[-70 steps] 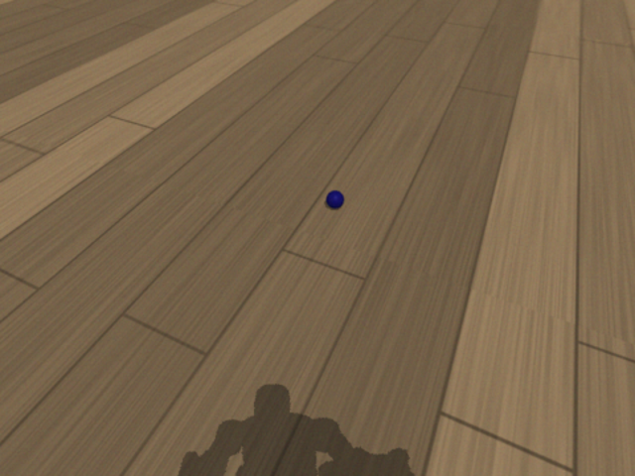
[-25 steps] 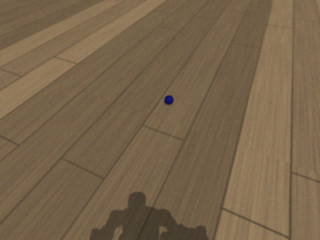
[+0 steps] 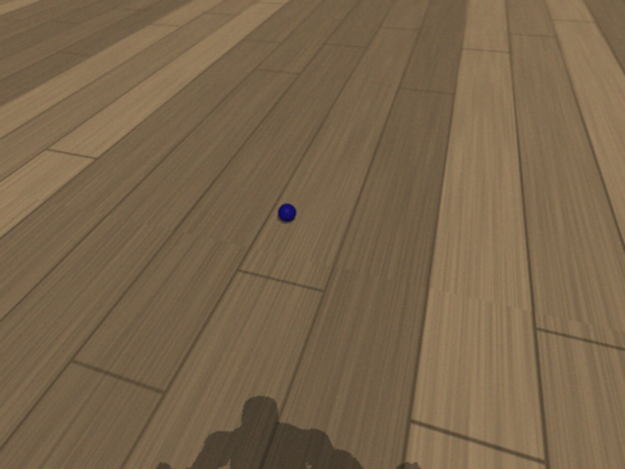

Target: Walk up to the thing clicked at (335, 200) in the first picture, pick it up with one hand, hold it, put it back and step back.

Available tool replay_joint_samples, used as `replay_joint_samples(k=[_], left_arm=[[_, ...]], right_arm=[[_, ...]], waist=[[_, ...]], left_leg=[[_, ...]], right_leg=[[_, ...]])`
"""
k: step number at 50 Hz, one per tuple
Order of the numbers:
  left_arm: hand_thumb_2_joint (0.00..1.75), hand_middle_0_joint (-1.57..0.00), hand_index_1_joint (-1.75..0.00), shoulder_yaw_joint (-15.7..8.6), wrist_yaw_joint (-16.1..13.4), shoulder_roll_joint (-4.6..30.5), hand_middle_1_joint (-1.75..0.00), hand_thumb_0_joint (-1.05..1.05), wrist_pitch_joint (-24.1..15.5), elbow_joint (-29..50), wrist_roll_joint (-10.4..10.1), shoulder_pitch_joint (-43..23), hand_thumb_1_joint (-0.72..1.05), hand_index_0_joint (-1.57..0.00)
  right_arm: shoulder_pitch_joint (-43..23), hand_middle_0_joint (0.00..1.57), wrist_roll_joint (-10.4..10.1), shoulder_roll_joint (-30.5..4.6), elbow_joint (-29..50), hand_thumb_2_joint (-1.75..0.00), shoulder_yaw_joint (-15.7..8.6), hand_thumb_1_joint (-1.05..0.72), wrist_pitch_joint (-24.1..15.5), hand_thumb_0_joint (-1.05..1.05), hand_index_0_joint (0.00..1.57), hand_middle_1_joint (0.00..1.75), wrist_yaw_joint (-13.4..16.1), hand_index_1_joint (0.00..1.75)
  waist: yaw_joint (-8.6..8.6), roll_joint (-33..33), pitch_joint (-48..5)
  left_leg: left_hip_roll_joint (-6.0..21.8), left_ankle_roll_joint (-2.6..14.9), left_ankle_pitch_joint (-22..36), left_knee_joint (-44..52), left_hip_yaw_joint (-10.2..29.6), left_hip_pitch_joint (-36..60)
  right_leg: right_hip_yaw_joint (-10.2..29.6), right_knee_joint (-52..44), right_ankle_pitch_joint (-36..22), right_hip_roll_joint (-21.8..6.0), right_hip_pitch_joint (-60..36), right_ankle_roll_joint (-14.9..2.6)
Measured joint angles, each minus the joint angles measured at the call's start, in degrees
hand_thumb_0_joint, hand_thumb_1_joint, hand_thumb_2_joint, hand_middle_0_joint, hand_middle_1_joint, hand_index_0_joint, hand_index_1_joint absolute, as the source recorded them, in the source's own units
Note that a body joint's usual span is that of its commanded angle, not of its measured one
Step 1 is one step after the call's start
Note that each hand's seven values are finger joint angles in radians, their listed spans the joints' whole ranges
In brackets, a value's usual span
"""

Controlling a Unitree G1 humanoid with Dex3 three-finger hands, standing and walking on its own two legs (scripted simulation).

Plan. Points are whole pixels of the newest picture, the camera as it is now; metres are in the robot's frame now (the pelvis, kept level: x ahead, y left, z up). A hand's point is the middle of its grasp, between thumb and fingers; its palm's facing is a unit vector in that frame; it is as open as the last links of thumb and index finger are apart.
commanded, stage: walk up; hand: left
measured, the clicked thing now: (287, 212) +1.36 +0.13 -0.73
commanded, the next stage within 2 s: none
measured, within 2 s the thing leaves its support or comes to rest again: neither
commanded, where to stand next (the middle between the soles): +0.98 -0.07 m, yaw -7 degrees
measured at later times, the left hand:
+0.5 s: hand (166, 429) +0.25 +0.25 -0.16, palm faces -0.06 -0.94 -0.33, open 7.4 cm
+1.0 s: hand (227, 249) +0.59 +0.19 -0.12, palm faces -0.13 -0.89 -0.43, open 7.3 cm
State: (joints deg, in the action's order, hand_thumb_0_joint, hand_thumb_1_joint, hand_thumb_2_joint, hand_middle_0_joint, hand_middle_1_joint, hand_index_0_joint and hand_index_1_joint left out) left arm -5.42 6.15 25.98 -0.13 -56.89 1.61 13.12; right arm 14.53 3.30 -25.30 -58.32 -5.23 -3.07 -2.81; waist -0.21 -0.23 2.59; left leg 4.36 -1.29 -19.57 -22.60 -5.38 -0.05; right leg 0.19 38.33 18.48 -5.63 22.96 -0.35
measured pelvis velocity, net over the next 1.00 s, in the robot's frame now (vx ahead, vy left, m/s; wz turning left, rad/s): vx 0.44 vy -0.07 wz -0.13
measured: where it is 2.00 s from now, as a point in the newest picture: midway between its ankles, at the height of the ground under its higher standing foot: (339, 322)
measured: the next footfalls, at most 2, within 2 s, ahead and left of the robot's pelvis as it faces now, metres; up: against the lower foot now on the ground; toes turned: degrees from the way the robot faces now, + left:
right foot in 0.02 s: +0.15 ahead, -0.15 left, +0.00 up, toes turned -5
left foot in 0.50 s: +0.39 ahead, +0.10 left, +0.00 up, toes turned +1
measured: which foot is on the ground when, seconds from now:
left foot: down 0.00-0.06, up 0.08-0.48, down 0.50-0.94, up 0.96-1.00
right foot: up 0.00-0.00, down 0.02-0.52, up 0.54-0.90, down 0.92-1.00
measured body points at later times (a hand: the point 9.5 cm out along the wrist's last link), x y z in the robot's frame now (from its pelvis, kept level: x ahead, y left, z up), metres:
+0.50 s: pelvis +0.22 -0.03 -0.01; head +0.24 -0.01 +0.44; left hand +0.25 +0.29 -0.13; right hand +0.29 -0.36 -0.11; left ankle +0.35 +0.10 -0.74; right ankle +0.11 -0.15 -0.73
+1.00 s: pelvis +0.44 -0.07 -0.02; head +0.44 -0.11 +0.43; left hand +0.60 +0.23 -0.09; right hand +0.43 -0.39 -0.16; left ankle +0.36 +0.08 -0.69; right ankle +0.52 -0.19 -0.73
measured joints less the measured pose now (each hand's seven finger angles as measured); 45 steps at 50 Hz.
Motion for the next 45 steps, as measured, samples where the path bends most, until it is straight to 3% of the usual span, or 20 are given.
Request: replay_joint_samples(k=[2,4,6,9,12,17,21,24,25,27,30,33,39,42,45], left_arm=[[0.89,-0.20,-0.30,-0.46,-0.17,0.37,-0.30,0.01,-0.75,0.39,0.14,0.87,0.91,-0.20],[0.89,-0.20,-0.30,-0.92,-1.12,-0.38,-0.30,0.01,-1.87,1.15,0.41,1.04,0.91,-0.20],[0.89,-0.20,-0.30,-0.66,-1.79,-1.47,-0.30,0.00,-2.45,2.15,0.11,1.85,0.91,-0.20],[0.89,-0.20,-0.30,0.61,-2.07,-3.49,-0.30,0.00,-2.42,2.44,-0.80,3.77,0.91,-0.20],[0.89,-0.20,-0.30,1.64,-2.28,-4.51,-0.30,0.00,-2.66,2.24,-1.20,5.69,0.91,-0.21],[0.89,-0.20,-0.30,2.19,-2.43,-4.53,-0.30,0.01,-3.22,3.01,-1.40,8.01,0.90,-0.21],[0.89,-0.20,-0.30,2.24,-2.47,-3.75,-0.30,0.01,-3.83,4.50,-1.20,8.21,0.90,-0.21],[0.89,-0.20,-0.30,2.30,-2.67,-2.82,-0.30,0.01,-3.82,5.39,-1.22,7.99,0.90,-0.21],[0.89,-0.20,-0.30,2.28,-2.81,-2.30,-0.30,0.01,-3.70,5.58,-1.23,7.93,0.90,-0.21],[0.89,-0.20,-0.30,2.11,-3.50,-1.58,-0.30,0.01,-3.17,5.46,-1.47,7.18,0.90,-0.21],[0.89,-0.20,-0.30,2.94,-4.32,-1.59,-0.30,0.01,-2.60,4.84,-1.76,6.16,0.91,-0.21],[0.89,-0.20,-0.30,3.06,-4.18,-0.60,-0.30,0.01,-3.03,5.18,-2.23,4.76,0.91,-0.21],[0.89,-0.20,-0.30,2.32,-2.69,-0.16,-0.30,0.01,-2.99,7.78,-2.34,1.44,0.91,-0.20],[0.89,-0.20,-0.30,2.21,-1.84,-0.87,-0.30,0.01,-2.84,8.15,-1.82,0.05,0.91,-0.20],[0.89,-0.20,-0.30,2.11,-1.45,-1.43,-0.30,0.00,-3.26,8.13,-1.46,-0.22,0.91,-0.20]], right_arm=[[0.36,0.20,-0.01,-1.20,0.33,-0.90,-0.31,-0.90,0.59,0.01,0.21,0.30,0.00,0.30],[0.44,0.20,-0.31,-2.14,0.36,-0.90,-0.40,-0.90,1.44,0.01,0.21,0.30,0.39,0.30],[0.13,0.20,-0.82,-1.77,0.37,-0.90,0.03,-0.90,2.45,0.01,0.20,0.30,0.30,0.30],[-1.31,0.20,-1.68,-1.04,1.23,-0.90,0.87,-0.90,2.23,0.01,0.20,0.30,-0.46,0.30],[-1.94,0.20,-2.19,0.05,3.27,-0.90,1.40,-0.90,1.39,0.01,0.20,0.30,-1.33,0.30],[-1.36,0.20,-1.46,1.08,5.51,-0.90,1.45,-0.90,1.32,0.01,0.20,0.30,-2.59,0.30],[-1.01,0.20,-1.00,0.88,5.62,-0.90,1.07,-0.90,1.37,0.01,0.21,0.30,-2.67,0.30],[-1.04,0.20,-1.00,0.77,5.66,-0.90,0.65,-0.90,0.85,0.01,0.20,0.30,-2.41,0.30],[-1.20,0.20,-0.98,0.98,5.82,-0.90,0.48,-0.90,0.41,0.01,0.20,0.30,-2.23,0.30],[-2.19,0.20,-0.55,1.92,6.79,-0.90,0.33,-0.90,-0.81,0.01,0.20,0.30,-1.69,0.30],[-2.11,0.20,-1.46,2.80,9.14,-0.90,0.61,-0.90,-2.06,0.01,0.21,0.30,-1.24,0.30],[-0.33,0.20,-2.44,3.76,10.26,-0.90,1.66,-0.90,-2.26,0.00,0.21,0.30,-0.69,0.30],[4.07,0.20,-2.61,2.86,9.89,-0.90,2.61,-0.90,-1.71,0.00,0.21,0.30,-0.32,0.30],[5.41,0.20,-2.49,1.59,9.72,-0.90,2.46,-0.90,-1.43,0.01,0.21,0.30,-0.50,0.30],[6.93,0.20,-2.71,0.46,9.41,-0.90,2.23,-0.90,-0.82,0.01,0.21,0.30,-0.52,0.30]], waist=[[0.12,0.95,-0.14],[0.29,3.77,0.31],[1.53,4.13,0.24],[2.63,4.35,0.30],[3.09,3.90,0.48],[3.18,2.55,0.27],[3.21,2.05,0.67],[3.08,1.41,0.75],[2.90,0.48,0.85],[2.63,-2.34,1.94],[0.72,-1.73,2.18],[-0.55,-2.29,2.17],[-1.20,-2.21,2.53],[-1.73,-0.99,2.89],[-2.33,0.68,2.02]], left_leg=[[1.86,0.43,-5.11,-6.36,-0.29,-0.52],[4.04,2.74,-9.65,-19.73,3.34,-5.05],[1.35,2.86,-9.91,-32.74,5.73,-11.17],[-0.84,3.07,-4.77,-40.72,4.25,-19.31],[-0.52,3.02,1.01,-38.52,3.10,-24.98],[1.35,1.23,5.70,-27.42,3.99,-29.19],[2.39,0.72,8.56,-16.93,4.79,-28.28],[1.74,1.38,10.03,-10.49,3.78,-25.16],[0.82,1.51,12.57,-9.45,3.17,-23.99],[-1.03,1.64,10.47,-12.26,0.64,-22.93],[-0.44,2.25,6.25,-13.37,-0.30,-20.16],[-0.80,2.14,5.86,-8.96,-1.38,-14.72],[-2.17,1.91,3.30,-4.21,-3.00,-6.67],[-2.24,1.21,0.44,-4.86,-3.47,-4.20],[-1.43,0.23,-4.56,-8.96,-3.02,-3.22]], right_leg=[[-1.16,-2.32,-6.21,0.42,-1.54,0.44],[-3.36,2.03,-4.39,2.91,-1.69,0.20],[-3.70,3.02,-1.62,3.90,-2.97,-0.62],[-3.18,-2.36,-2.29,5.24,-7.39,-1.62],[-2.35,-8.60,-3.75,6.44,-11.89,-2.05],[-1.24,-13.87,-3.04,7.87,-16.74,-2.57],[-1.15,-14.02,0.30,8.35,-19.66,-1.62],[-1.18,-11.50,4.79,7.74,-21.34,-0.37],[-0.92,-9.23,7.06,6.81,-21.37,0.00],[1.13,2.23,9.18,4.43,-17.90,-1.15],[2.85,21.23,9.18,7.20,-9.03,-2.26],[2.73,27.05,5.03,6.74,-1.44,-2.21],[1.08,13.19,-1.18,1.74,6.14,-0.14],[-0.29,3.95,-5.83,0.40,6.03,-0.38],[-1.57,-1.64,-9.56,0.78,2.88,-1.10]])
